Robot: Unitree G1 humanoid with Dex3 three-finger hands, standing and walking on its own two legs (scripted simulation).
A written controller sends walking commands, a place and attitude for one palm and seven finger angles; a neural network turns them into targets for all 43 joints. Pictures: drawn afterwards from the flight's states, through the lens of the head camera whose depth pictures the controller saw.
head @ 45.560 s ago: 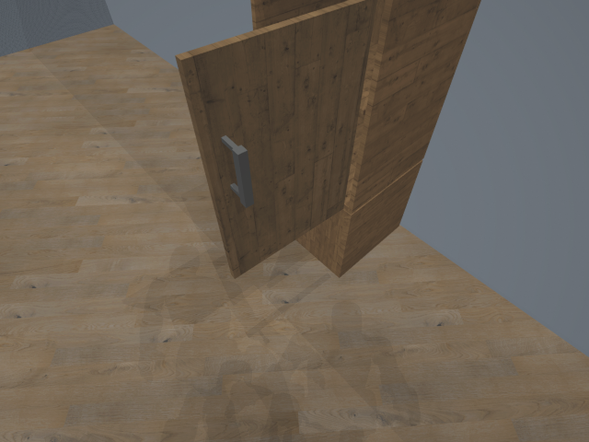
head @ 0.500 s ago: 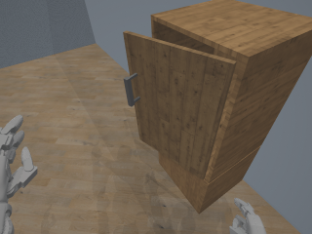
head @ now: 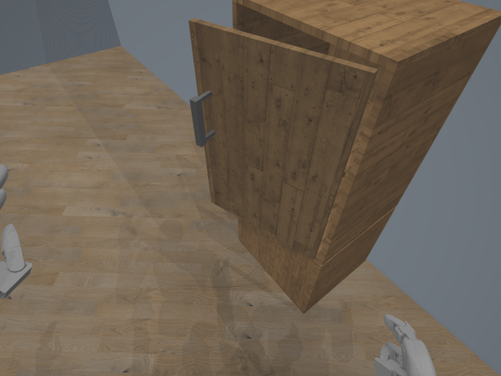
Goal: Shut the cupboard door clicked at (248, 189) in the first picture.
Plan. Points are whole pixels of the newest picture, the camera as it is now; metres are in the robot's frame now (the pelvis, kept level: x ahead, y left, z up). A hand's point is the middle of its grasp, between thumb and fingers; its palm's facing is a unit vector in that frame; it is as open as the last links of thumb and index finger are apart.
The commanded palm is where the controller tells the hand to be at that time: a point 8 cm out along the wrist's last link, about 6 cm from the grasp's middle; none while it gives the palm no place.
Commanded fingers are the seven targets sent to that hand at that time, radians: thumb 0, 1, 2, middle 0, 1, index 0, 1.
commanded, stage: step back with the hand held close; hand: left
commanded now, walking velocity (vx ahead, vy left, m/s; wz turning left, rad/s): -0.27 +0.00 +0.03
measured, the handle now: (204, 119) +0.68 +0.16 +0.04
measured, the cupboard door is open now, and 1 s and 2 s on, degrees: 18 18 18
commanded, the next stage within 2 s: stop stepping back and stand still in 0.70 s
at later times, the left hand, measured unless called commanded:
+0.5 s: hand out of the picture +0.11 +0.27 +0.18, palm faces +0.50 -0.74 -0.46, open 7.5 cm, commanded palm +0.04 +0.30 +0.18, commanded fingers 0.00 0.90 0.90 -0.20 -0.30 -0.20 -0.30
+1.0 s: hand out of the picture -0.06 +0.31 +0.18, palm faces +0.67 -0.67 -0.34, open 7.5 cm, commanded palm -0.11 +0.31 +0.18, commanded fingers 0.00 0.90 0.90 -0.20 -0.30 -0.20 -0.30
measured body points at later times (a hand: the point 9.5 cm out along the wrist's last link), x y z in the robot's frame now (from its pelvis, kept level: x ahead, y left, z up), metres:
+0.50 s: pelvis -0.09 -0.01 -0.02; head -0.08 +0.01 +0.43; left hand +0.08 +0.30 +0.20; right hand +0.07 -0.25 -0.09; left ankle +0.03 +0.09 -0.73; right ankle +0.03 -0.13 -0.73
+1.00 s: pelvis -0.21 +0.00 +0.00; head -0.22 +0.02 +0.44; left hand -0.10 +0.34 +0.20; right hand +0.01 -0.18 -0.07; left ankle -0.17 +0.11 -0.73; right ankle -0.16 -0.12 -0.67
